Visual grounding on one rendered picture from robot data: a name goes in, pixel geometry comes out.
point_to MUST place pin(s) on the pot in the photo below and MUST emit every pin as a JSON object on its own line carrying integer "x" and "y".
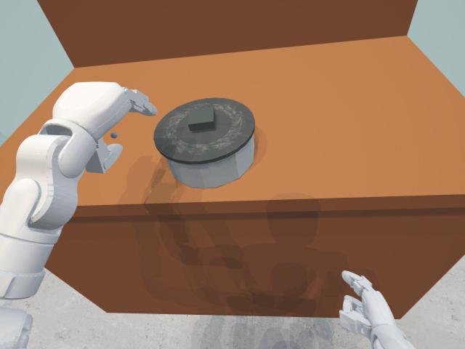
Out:
{"x": 215, "y": 174}

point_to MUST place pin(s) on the knob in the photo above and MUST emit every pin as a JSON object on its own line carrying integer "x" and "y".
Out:
{"x": 203, "y": 118}

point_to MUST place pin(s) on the lid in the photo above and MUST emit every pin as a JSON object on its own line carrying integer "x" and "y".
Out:
{"x": 234, "y": 127}

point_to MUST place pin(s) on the robot right hand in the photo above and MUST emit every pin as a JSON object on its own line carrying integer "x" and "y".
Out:
{"x": 361, "y": 317}

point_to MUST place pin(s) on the left robot upper arm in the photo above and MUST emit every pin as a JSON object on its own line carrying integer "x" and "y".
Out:
{"x": 15, "y": 327}

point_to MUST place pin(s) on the robot left hand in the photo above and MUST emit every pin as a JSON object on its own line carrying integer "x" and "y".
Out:
{"x": 97, "y": 107}

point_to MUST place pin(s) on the left robot forearm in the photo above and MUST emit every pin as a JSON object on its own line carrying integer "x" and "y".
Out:
{"x": 39, "y": 201}

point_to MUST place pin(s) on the table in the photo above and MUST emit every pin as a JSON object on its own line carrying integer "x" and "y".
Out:
{"x": 359, "y": 158}

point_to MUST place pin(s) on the right robot forearm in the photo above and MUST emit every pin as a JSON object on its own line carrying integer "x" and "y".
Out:
{"x": 389, "y": 337}

